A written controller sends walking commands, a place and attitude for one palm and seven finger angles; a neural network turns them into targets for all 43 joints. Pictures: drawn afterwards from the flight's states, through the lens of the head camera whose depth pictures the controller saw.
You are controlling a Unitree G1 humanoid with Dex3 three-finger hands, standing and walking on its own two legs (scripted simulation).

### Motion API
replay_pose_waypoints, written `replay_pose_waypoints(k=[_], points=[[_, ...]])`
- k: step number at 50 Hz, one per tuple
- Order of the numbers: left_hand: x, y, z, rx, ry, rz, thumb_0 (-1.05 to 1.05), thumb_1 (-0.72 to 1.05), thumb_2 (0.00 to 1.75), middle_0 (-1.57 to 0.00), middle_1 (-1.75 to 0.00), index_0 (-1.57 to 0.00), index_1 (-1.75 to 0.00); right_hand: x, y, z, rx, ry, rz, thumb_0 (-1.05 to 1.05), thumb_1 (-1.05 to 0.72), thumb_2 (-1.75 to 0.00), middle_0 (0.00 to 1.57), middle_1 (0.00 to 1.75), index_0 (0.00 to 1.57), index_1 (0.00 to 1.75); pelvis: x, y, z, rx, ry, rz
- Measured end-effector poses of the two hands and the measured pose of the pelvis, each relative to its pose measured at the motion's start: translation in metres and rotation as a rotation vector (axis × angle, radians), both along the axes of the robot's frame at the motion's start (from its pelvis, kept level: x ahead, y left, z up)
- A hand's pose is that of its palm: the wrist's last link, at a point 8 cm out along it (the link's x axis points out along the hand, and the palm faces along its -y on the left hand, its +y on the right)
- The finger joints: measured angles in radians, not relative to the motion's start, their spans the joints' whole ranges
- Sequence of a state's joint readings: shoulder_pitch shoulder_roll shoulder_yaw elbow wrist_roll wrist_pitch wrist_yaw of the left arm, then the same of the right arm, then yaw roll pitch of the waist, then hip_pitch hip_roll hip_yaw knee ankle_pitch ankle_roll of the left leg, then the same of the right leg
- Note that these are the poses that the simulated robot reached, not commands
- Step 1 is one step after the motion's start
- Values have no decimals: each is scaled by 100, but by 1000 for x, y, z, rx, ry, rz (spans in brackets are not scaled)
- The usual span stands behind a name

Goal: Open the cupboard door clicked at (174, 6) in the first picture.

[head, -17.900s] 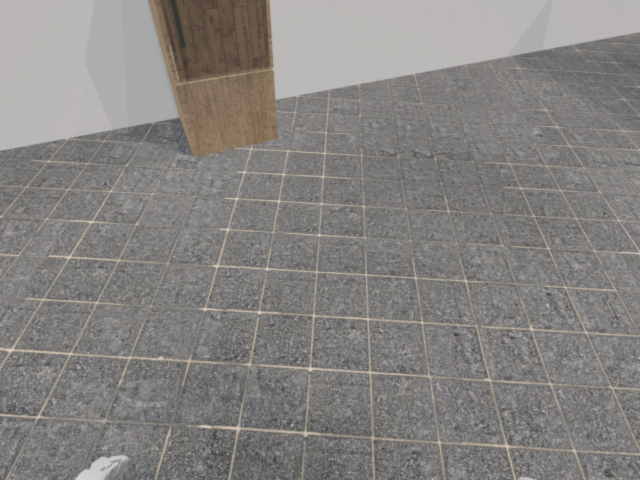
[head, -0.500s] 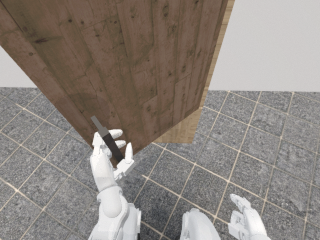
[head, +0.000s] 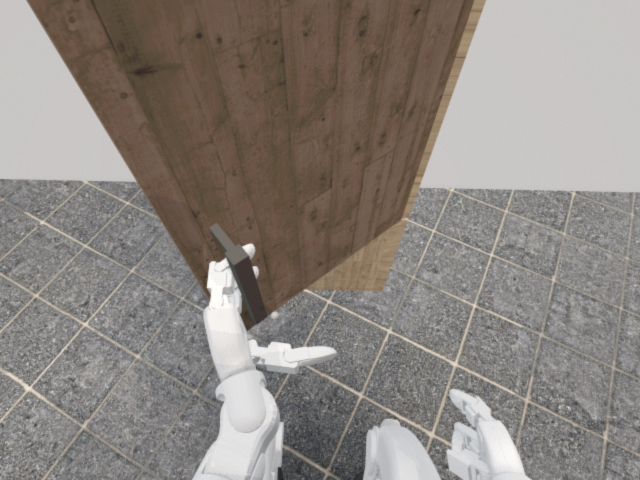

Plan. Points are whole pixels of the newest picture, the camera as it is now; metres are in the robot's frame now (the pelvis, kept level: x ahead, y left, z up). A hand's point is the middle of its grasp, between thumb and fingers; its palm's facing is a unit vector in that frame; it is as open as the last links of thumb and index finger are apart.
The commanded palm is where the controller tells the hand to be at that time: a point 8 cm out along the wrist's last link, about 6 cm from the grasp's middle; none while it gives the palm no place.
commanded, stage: open thumb and fingers to let go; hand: left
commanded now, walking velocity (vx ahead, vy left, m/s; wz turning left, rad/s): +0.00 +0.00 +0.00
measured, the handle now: (240, 278) +0.35 +0.12 +0.02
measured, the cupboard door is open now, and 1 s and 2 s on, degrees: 40 41 41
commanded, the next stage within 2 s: slide the hand sideways off the handle in 0.08 s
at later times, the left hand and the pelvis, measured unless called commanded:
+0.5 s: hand (264, 338) +0.28 +0.08 +0.01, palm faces -0.07 -1.00 +0.06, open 16.1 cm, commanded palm +0.26 +0.13 +0.01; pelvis -0.01 +0.03 -0.01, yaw -1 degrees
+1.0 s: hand (226, 373) +0.24 +0.12 +0.01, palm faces +0.00 -1.00 -0.01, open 16.1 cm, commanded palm +0.21 +0.18 +0.01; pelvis +0.01 +0.01 -0.02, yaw -1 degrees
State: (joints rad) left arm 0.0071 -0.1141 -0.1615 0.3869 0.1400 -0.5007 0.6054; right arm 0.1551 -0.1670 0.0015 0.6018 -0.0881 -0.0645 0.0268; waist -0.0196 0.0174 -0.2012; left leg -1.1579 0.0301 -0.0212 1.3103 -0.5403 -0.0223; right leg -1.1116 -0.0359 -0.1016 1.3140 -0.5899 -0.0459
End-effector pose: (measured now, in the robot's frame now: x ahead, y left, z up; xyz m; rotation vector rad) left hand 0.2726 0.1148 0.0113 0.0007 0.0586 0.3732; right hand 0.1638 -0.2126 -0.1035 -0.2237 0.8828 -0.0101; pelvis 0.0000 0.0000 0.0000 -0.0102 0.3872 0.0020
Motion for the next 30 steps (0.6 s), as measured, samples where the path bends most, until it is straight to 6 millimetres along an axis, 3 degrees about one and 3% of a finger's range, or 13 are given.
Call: replay_pose_waypoints(k=[4, 11, 19, 24, 30], points=[[1, -1, 0, 5, -4, -17, -1, -48, 30, -24, -69, -27, -72, 2, 9, 1, 3, -10, 14, 1, -91, -90, 20, 30, 20, 30, -2, 4, -1, -6, 1, 0], [2, 5, -1, 19, -9, -34, -2, -49, 30, -33, -57, -33, -63, 5, 18, -1, 2, -12, 33, 1, -91, -90, 20, 30, 20, 30, -5, 11, -3, -13, 0, 5], [-5, 25, -3, 76, -43, -474, -2, -49, 30, -22, -40, -17, -42, -2, 10, -4, -10, -4, -13, 1, -91, -90, 20, 30, 20, 30, -8, 18, -10, -23, -12, 12], [-7, 23, -2, -55, -22, -453, -2, -50, 30, -16, -34, -18, -37, -5, 7, 1, -17, -5, -41, 1, -91, -90, 20, 30, 20, 30, -7, 25, -8, -22, -13, 2], [-13, 20, -3, -45, -29, -430, -2, -50, 30, -15, -34, -19, -34, -1, 10, 5, -15, -12, -33, 1, -91, -90, 20, 30, 20, 30, -3, 26, -10, -15, 4, -9]])
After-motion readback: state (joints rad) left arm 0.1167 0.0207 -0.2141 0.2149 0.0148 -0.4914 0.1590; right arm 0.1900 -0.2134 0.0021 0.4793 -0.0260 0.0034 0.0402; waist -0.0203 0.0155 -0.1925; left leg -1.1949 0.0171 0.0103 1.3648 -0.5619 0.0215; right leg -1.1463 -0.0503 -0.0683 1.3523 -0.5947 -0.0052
